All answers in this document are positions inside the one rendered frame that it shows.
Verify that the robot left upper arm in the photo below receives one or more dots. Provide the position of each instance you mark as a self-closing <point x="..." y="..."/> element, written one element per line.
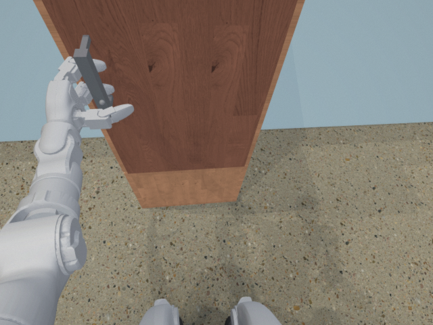
<point x="37" y="257"/>

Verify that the left robot hand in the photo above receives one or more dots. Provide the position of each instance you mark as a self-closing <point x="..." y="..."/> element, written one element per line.
<point x="62" y="100"/>

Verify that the handle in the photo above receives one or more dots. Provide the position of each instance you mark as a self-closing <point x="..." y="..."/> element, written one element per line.
<point x="85" y="64"/>

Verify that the cupboard door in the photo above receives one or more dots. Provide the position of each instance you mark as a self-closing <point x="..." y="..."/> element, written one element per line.
<point x="197" y="73"/>

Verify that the robot left thigh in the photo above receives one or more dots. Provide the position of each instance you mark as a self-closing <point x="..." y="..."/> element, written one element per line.
<point x="163" y="314"/>

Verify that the robot right shin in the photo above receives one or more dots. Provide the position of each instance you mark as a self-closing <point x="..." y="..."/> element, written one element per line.
<point x="244" y="299"/>

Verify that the robot left forearm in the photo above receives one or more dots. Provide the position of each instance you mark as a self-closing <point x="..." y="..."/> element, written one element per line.
<point x="56" y="186"/>

